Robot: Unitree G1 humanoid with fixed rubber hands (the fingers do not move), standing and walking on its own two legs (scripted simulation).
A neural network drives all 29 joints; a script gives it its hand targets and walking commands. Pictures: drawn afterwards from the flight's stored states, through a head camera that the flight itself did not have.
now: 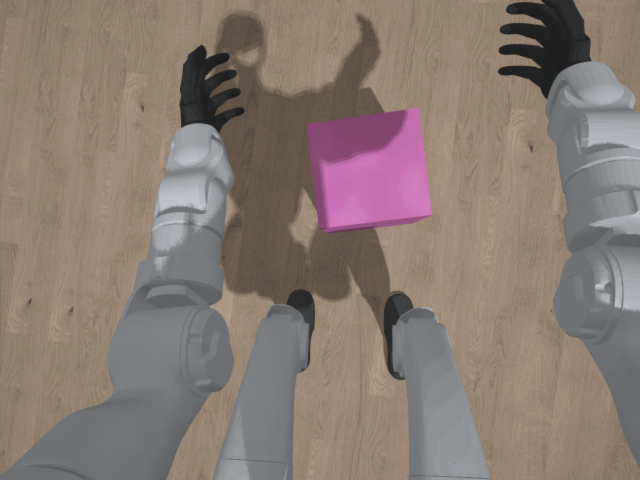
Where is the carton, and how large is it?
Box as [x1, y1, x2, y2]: [307, 108, 431, 232]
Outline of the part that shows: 418,108 307,124 319,228 327,232 336,232 414,222 431,214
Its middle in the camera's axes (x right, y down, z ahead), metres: +0.10 -0.13 +0.84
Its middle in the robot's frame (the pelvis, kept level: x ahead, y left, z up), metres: +0.49 -0.02 -0.52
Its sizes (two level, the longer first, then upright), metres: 0.210 0.200 0.250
